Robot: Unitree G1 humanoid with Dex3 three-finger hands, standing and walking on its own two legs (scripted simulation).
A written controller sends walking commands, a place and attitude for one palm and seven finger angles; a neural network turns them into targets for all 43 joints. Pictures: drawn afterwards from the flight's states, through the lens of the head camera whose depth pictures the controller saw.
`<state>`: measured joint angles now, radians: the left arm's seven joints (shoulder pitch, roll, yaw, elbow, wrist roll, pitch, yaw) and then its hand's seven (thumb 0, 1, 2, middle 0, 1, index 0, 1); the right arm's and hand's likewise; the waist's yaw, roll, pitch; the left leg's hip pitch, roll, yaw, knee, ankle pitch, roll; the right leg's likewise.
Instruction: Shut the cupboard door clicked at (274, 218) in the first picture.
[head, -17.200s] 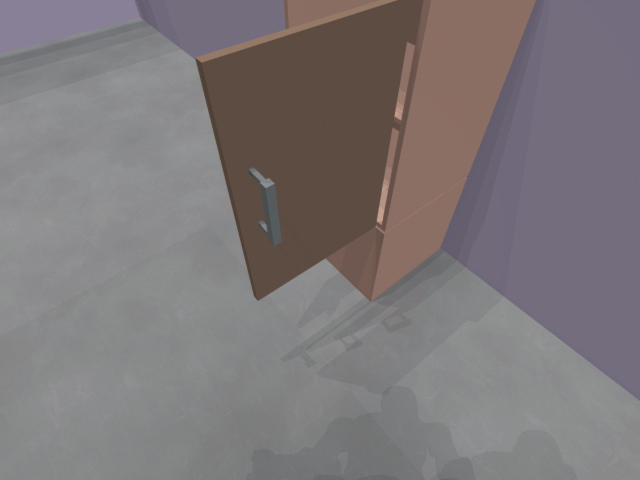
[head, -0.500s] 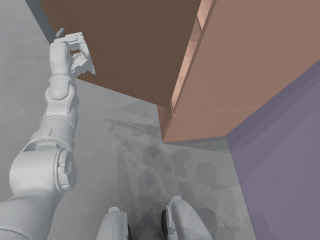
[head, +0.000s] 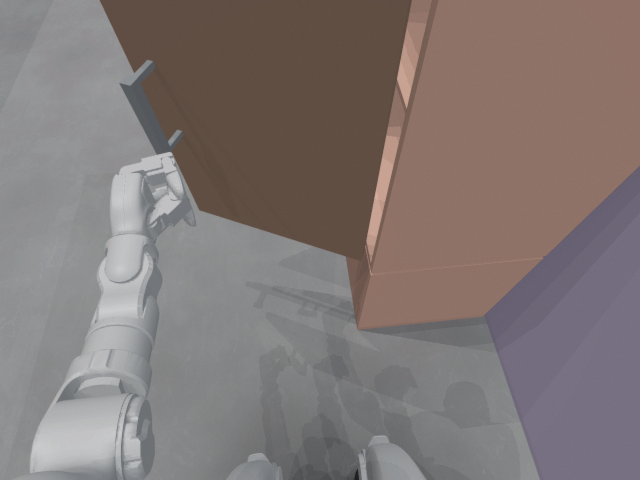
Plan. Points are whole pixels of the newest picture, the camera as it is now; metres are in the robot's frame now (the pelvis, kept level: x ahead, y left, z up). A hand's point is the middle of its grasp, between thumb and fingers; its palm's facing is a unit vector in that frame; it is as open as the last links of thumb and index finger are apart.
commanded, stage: draw the hand back to the body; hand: left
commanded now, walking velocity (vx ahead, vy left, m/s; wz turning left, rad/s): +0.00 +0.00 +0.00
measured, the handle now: (156, 113) +0.65 +0.22 +0.04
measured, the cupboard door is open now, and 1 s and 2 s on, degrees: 64 64 64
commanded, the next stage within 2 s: step back with the hand held close in 1.32 s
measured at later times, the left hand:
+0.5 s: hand (56, 283) +0.31 +0.22 +0.15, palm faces +0.25 -0.94 -0.24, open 3.3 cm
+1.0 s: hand out of the picture +0.19 +0.28 +0.23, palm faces +0.53 -0.72 -0.45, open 6.5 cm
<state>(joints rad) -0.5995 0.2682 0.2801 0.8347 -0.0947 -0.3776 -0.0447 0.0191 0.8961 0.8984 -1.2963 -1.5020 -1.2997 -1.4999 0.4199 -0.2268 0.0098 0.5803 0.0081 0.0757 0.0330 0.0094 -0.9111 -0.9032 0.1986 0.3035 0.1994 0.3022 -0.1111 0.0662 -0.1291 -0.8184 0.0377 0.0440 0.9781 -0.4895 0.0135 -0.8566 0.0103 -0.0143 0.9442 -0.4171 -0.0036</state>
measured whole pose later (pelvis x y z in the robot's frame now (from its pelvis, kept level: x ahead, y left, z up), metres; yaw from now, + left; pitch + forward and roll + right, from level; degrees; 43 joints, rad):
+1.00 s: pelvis +0.02 +0.00 +0.06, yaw +3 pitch -3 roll +0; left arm 0.49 0.36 0.37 -0.40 -0.06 -0.06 0.11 0.02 0.89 0.90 -0.36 -0.47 -0.37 -0.47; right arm 0.22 -0.23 0.02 0.62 0.01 -0.08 -0.08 0.02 -0.91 -0.90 0.20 0.30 0.20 0.30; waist 0.07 0.09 -0.01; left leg -0.08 0.00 0.01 0.42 -0.29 0.01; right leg -0.10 -0.02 -0.06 0.42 -0.25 0.00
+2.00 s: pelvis -0.04 +0.03 +0.05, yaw +2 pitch +0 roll -1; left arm 0.54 0.42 0.44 -0.44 -0.05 -0.16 0.14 0.01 0.89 0.90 -0.21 -0.30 -0.21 -0.30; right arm 0.18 -0.22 0.01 0.53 0.02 0.01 -0.10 0.02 -0.91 -0.90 0.20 0.30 0.20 0.30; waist 0.00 0.02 -0.01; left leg -0.33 -0.03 0.04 0.58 -0.26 0.06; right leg -0.35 -0.05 -0.02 0.55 -0.20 0.04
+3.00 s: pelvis -0.20 +0.00 +0.05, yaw +7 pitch +2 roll -6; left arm 0.55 0.46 0.50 -0.53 -0.07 -0.24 0.19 0.01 0.89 0.90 -0.21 -0.30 -0.21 -0.30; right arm 0.21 -0.15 0.00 0.63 0.00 -0.12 -0.06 0.02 -0.91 -0.90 0.20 0.30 0.20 0.30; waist 0.00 0.03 -0.06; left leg -0.54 0.11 0.04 0.53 -0.05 0.03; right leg -0.30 0.07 -0.04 0.84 -0.51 0.01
